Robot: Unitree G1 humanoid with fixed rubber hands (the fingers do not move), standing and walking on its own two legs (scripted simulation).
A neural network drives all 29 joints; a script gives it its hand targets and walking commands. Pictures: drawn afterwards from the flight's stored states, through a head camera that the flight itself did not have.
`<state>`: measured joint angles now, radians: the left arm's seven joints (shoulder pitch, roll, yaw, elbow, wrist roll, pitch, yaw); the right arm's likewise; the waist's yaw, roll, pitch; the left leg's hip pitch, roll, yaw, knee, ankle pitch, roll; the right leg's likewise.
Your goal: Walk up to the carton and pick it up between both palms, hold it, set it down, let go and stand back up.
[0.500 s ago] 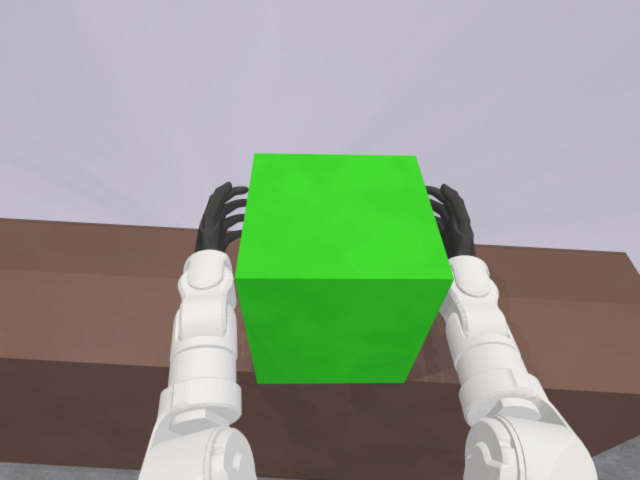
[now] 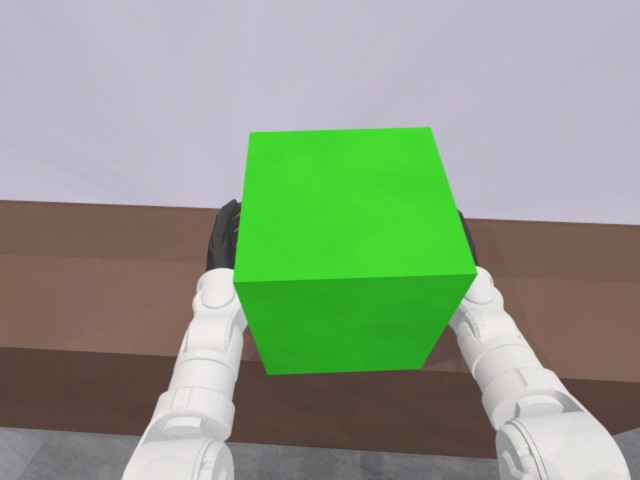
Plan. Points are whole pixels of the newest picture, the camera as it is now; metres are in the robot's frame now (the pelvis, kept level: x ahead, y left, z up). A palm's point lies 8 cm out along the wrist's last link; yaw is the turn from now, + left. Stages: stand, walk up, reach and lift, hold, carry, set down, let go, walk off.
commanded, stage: set down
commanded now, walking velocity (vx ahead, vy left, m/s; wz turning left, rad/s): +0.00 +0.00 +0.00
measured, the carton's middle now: (342, 260) +0.37 +0.06 +0.05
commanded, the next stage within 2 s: none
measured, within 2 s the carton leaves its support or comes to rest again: neither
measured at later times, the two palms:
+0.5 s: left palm (202, 235) +0.35 +0.22 +0.10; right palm (499, 225) +0.41 -0.12 +0.11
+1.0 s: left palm (153, 192) +0.34 +0.26 +0.18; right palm (560, 172) +0.42 -0.15 +0.19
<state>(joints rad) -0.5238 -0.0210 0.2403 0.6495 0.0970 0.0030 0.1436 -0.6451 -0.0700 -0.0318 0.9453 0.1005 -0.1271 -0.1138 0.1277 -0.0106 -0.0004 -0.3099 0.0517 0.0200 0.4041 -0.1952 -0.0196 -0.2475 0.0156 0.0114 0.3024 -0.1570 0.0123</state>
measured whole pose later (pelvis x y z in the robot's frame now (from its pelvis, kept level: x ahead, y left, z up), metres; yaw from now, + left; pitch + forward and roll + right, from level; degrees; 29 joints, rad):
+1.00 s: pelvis -0.02 -0.02 +0.00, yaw +0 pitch +2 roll -1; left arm -0.70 0.32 0.20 0.28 -0.20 0.72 0.11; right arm -0.85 -0.38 0.09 0.63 0.52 0.41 -0.12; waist 0.10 -0.04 -0.03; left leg -0.27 0.06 0.01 0.40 -0.17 -0.04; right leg -0.24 0.03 0.01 0.38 -0.18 -0.01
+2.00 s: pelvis -0.03 -0.01 +0.00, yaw +1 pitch -3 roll +0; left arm -0.08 0.17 0.14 -0.24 -0.15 0.71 0.11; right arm -0.16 -0.26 0.03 0.00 0.37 0.39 -0.11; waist 0.06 -0.03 0.02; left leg -0.17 0.03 0.01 0.36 -0.15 -0.03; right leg -0.17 0.00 0.01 0.40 -0.19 0.00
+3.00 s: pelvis -0.01 -0.01 +0.00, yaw +0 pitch -6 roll +0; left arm 0.36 0.15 -0.01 0.06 -0.08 0.06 0.11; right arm 0.37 -0.21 0.01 0.12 0.18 -0.05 0.04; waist 0.07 -0.03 0.06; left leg -0.03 0.02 0.03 0.29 -0.16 -0.02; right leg -0.04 0.00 0.04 0.33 -0.19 0.00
